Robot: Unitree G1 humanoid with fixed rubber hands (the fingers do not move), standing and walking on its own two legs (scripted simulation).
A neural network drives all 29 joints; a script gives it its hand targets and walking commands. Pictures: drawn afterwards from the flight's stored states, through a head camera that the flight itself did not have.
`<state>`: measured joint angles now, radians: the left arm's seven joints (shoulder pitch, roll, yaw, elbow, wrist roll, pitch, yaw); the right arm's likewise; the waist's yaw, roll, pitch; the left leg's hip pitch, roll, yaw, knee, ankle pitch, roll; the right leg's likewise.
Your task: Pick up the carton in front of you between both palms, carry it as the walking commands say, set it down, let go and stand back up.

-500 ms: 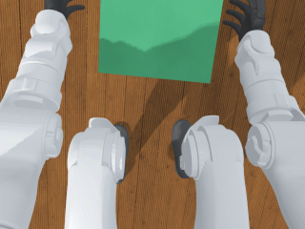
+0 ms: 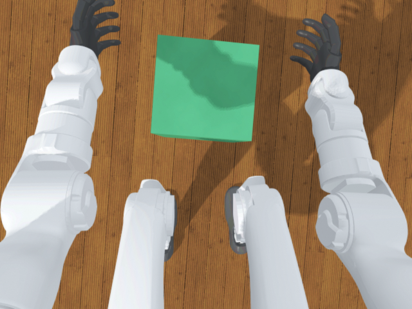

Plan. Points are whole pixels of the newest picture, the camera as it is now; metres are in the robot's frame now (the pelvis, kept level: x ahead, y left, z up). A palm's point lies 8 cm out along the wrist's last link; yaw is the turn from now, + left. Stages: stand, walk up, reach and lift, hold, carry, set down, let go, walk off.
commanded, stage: set down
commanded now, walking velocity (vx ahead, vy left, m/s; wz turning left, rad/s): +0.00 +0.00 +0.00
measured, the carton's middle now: (203, 99) +0.49 -0.01 -0.34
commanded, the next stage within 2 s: let go in 0.52 s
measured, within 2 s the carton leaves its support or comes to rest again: neither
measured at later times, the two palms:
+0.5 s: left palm out of the picture +0.53 +0.20 +0.04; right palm (404, 26) +0.50 -0.21 +0.04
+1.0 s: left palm out of the picture +0.41 +0.22 +0.15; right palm out of the picture +0.40 -0.23 +0.16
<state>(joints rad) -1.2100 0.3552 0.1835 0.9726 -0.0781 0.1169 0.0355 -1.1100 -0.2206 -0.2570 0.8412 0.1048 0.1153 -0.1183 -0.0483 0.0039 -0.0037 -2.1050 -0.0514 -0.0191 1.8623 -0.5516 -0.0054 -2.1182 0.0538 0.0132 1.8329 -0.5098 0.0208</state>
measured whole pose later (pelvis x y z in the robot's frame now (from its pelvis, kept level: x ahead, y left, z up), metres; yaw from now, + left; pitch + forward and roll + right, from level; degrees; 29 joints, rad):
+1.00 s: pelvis +0.09 +0.00 +0.26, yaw +1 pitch +30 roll +0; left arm -0.35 0.19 0.18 0.63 0.05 0.04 -0.01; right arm -0.29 -0.19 -0.16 0.59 -0.02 0.03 0.06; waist -0.03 -0.01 -0.09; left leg -1.00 -0.04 -0.05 0.80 -0.33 0.00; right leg -1.02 0.04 0.04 0.80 -0.31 0.00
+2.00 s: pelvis +0.12 +0.00 +0.30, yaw +1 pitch -1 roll +0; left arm 0.22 0.29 0.05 0.62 0.04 0.04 0.01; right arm 0.19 -0.29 -0.05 0.59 -0.04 0.07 -0.01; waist 0.00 0.01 0.03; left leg -0.18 -0.02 -0.05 0.52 -0.32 0.01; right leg -0.19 0.04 0.04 0.51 -0.29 -0.01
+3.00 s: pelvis +0.11 +0.00 +0.31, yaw +1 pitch -2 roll +0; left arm 0.15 0.37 0.02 0.95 0.02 -0.01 0.01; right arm 0.15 -0.37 0.00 0.94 -0.02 -0.01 -0.02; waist 0.01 0.01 0.02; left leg -0.10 -0.02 -0.05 0.38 -0.24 0.01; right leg -0.12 0.02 0.04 0.38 -0.22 -0.01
